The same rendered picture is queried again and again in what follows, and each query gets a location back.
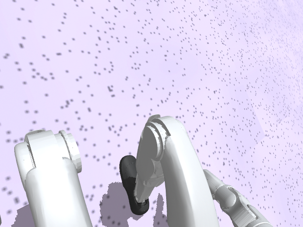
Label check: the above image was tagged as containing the right robot arm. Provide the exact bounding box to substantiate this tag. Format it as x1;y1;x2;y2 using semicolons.
214;185;273;227

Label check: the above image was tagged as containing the right robot hand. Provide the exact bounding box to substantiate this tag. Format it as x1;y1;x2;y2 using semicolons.
203;169;226;200

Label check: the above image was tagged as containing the right robot foot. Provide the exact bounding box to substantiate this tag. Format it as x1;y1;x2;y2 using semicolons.
119;155;149;215

